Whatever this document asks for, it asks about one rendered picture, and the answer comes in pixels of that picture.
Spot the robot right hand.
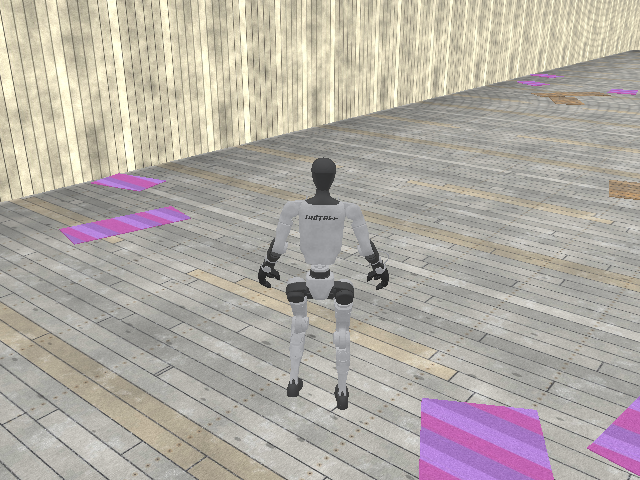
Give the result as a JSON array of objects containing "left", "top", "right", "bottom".
[{"left": 367, "top": 268, "right": 389, "bottom": 290}]

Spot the robot right forearm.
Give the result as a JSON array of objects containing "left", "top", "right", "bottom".
[{"left": 365, "top": 240, "right": 386, "bottom": 274}]

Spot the robot left hand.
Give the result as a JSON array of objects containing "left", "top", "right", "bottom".
[{"left": 258, "top": 266, "right": 280, "bottom": 288}]

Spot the robot head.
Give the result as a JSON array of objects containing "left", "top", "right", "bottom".
[{"left": 305, "top": 157, "right": 340, "bottom": 205}]

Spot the robot right upper arm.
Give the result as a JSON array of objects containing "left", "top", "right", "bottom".
[{"left": 343, "top": 202, "right": 374, "bottom": 257}]

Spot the robot left upper arm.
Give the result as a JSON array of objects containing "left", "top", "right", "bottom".
[{"left": 272, "top": 200, "right": 302, "bottom": 254}]

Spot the right robot shin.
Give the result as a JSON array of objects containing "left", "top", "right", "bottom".
[{"left": 336, "top": 331, "right": 350, "bottom": 396}]

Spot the robot left forearm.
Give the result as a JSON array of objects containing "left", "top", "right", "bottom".
[{"left": 261, "top": 238, "right": 281, "bottom": 273}]

